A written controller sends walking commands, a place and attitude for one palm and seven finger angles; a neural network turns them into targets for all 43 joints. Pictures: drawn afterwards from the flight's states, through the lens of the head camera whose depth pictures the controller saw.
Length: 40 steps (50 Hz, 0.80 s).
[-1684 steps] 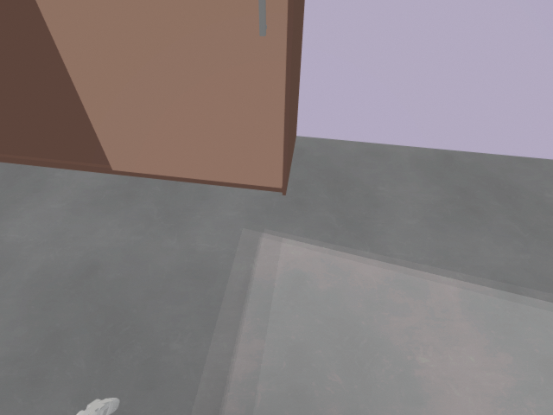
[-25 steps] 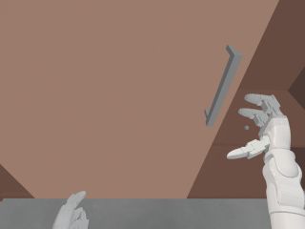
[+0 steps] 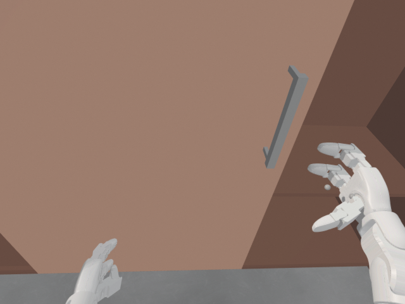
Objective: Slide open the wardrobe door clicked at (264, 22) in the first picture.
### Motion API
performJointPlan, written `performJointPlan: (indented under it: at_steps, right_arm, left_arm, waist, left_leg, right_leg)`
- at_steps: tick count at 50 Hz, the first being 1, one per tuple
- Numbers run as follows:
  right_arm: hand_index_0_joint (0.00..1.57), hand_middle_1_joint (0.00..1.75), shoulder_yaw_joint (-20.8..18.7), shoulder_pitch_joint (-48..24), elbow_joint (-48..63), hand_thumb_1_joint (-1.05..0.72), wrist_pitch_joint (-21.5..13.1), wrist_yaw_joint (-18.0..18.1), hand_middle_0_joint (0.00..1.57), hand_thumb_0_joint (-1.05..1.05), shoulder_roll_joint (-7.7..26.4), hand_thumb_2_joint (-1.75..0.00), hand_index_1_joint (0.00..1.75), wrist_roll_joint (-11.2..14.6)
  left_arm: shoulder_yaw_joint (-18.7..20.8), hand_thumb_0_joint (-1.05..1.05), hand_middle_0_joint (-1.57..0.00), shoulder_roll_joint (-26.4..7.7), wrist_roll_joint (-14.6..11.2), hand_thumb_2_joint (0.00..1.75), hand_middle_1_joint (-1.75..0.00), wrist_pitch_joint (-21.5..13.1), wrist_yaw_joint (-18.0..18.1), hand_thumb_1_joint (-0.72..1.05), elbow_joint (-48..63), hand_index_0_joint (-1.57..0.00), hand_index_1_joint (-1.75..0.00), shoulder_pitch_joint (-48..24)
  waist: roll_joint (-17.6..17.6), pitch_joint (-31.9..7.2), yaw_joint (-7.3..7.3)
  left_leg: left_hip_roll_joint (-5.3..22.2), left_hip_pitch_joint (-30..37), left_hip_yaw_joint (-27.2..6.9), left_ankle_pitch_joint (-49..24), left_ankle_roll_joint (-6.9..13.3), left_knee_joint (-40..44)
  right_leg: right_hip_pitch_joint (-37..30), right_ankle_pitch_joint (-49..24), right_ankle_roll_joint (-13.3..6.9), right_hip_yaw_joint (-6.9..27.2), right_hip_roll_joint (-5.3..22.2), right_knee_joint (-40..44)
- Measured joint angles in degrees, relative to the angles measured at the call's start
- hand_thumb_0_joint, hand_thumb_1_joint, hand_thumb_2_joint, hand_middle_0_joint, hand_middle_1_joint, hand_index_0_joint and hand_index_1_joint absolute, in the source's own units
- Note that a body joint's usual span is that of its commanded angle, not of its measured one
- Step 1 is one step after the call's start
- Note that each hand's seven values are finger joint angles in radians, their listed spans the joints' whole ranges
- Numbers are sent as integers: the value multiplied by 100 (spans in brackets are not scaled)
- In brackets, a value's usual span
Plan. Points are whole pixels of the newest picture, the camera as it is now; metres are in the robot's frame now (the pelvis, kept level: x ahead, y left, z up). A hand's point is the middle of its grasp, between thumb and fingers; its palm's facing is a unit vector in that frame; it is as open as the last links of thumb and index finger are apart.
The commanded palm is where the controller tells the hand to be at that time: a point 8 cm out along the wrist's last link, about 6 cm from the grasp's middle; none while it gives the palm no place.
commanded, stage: draw the hand back to the body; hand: right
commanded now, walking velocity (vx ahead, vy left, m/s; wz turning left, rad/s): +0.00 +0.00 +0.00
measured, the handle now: (280, 121) +0.47 -0.16 +0.17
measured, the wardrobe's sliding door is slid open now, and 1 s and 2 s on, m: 0.69 0.69 0.69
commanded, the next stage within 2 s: step back with the hand held close in 1.38 s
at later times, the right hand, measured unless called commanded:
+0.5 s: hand (372, 221) +0.22 -0.25 +0.16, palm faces +0.38 +0.90 -0.21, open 13.6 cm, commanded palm +0.18 -0.28 +0.17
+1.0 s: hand (395, 234) +0.20 -0.27 +0.16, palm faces +0.46 +0.82 -0.33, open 8.8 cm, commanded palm +0.15 -0.31 +0.18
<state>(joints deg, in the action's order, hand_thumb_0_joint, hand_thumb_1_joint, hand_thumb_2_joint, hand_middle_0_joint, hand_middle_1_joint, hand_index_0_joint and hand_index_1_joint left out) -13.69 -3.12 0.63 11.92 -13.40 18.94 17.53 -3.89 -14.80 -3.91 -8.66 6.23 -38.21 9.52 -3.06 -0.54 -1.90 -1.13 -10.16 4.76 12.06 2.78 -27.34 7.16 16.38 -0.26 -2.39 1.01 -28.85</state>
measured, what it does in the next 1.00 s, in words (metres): stands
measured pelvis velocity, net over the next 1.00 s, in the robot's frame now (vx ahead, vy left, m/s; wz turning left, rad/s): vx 0.01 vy -0.01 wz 0.01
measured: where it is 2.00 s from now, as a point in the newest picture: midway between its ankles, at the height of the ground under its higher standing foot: outside the picture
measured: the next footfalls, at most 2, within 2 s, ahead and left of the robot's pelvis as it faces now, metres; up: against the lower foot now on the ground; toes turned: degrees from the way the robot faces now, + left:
none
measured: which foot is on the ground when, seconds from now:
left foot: down 0.00-1.00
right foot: down 0.00-1.00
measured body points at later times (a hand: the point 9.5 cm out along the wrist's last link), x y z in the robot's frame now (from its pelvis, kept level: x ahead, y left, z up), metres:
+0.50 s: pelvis -0.01 -0.01 +0.00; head -0.05 +0.00 +0.45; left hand +0.18 +0.20 -0.07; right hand +0.19 -0.29 +0.17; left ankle +0.04 +0.09 -0.74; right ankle +0.00 -0.11 -0.74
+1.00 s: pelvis +0.01 -0.01 +0.01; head -0.03 +0.00 +0.46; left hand +0.20 +0.21 -0.07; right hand +0.17 -0.31 +0.18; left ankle +0.04 +0.09 -0.74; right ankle +0.00 -0.11 -0.74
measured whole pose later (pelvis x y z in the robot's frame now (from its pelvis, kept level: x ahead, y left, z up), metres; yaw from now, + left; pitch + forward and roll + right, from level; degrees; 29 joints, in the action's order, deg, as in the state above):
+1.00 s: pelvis +0.01 -0.01 +0.01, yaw +1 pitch -8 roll +1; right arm -17.8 25.6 21.5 -4.4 7.2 18.7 4.7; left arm -0.7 -13.5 0.5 -8.7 3.7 -39.8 10.0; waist -2.8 2.3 -3.9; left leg -1.1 -3.8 3.7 9.4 1.8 -20.6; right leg 1.0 14.4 -1.1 -3.2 0.5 -22.8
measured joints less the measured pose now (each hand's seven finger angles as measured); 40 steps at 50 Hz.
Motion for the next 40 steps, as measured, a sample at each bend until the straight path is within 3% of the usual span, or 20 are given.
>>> performJointPlan:
  at_steps: [3, 7, 12, 16, 21, 25, 33, 40]
  right_arm:
    - [25, 115, -216, 286, 233, 55, -35, 29, 25, -1, -56, -20, 115, 133]
    - [25, 115, -372, 729, 582, 55, -16, 58, 25, -1, -108, -20, 115, 118]
    - [25, 115, -301, 989, 830, 55, 84, 97, 25, -1, -125, -20, 115, -18]
    - [25, 114, -223, 1025, 1036, 52, -79, 70, 25, -1, -115, -22, 113, 5]
    - [25, 107, -105, 1328, 1418, 42, -835, 1312, 25, -1, -65, -27, 107, -746]
    - [24, 101, -58, 1724, 1586, 30, -1189, 1794, 24, -1, -171, -33, 100, -1033]
    - [24, 85, -3, 2182, 1723, 3, -1470, 2119, 24, -1, -178, -46, 85, -1286]
    - [23, 70, -218, 2341, 1811, -22, -1594, 2151, 23, 0, -98, -58, 70, -1303]
  left_arm:
    - [17, 1, -20, -3, 10, 90, -30, -28, -63, 90, 60, -21, -30, 45]
    - [40, 1, -20, -9, 1, 90, -30, -21, -120, 90, 110, -21, -30, 145]
    - [57, 1, -20, -66, -13, 90, -30, -80, -68, 90, 104, -21, -30, 157]
    - [27, 1, -20, -57, 9, 90, -30, -215, -5, 90, 52, -21, -30, 100]
    - [56, 1, -20, 97, 298, 90, -30, -306, -114, 90, -16, -21, -30, -44]
    - [75, 1, -20, 187, 374, 90, -30, -228, -191, 90, -67, -21, -30, 7]
    - [117, 1, -20, 215, 433, 90, -30, -101, -185, 90, -314, -21, -30, 170]
    - [197, 1, -20, 188, 434, 90, -30, -46, -210, 90, -309, -21, -30, 114]
  waist:
    - [7, -85, 23]
    - [73, -146, -36]
    - [79, -5, -141]
    - [60, 88, -178]
    - [62, 229, -104]
    - [92, 316, -143]
    - [55, 338, -201]
    - [26, 316, -164]
  left_leg:
    - [8, -4, -53, -1, -16, -3]
    - [6, 32, -70, 9, -23, -11]
    - [14, 148, -11, -21, -34, 21]
    - [44, 205, 26, -78, -49, 74]
    - [39, 232, 15, -207, -58, 237]
    - [39, 269, -40, -297, -67, 376]
    - [63, 497, -46, -315, -101, 561]
    - [47, 605, -83, -305, -108, 644]
  right_leg:
    - [-37, -12, -10, -52, -12, 50]
    - [-81, -3, -16, -68, -11, 51]
    - [-121, 8, -34, -7, -15, -31]
    - [-144, -44, -54, 31, -45, -12]
    - [-152, -142, -61, 19, -48, 98]
    - [-219, -229, -75, -34, -59, 269]
    - [-457, -268, -104, -33, -97, 488]
    - [-589, -253, -103, -67, -89, 591]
